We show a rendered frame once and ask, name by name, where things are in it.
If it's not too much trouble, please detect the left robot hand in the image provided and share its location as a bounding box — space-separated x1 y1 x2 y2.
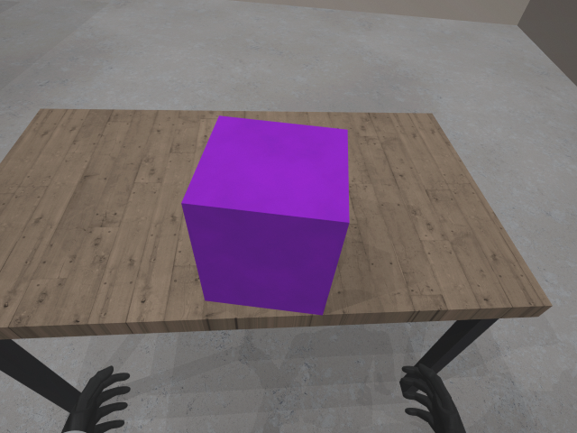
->
61 365 131 433

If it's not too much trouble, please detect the right robot hand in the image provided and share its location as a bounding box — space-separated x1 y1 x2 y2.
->
400 364 466 433

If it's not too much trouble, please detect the carton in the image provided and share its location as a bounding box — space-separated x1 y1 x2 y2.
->
181 116 350 316

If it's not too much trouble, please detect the table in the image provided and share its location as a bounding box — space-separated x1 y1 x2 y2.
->
0 108 553 413

